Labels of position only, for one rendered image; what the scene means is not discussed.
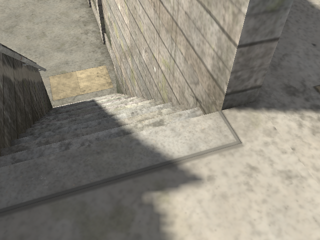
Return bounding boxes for stairs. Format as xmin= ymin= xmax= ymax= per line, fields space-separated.
xmin=0 ymin=93 xmax=204 ymax=168

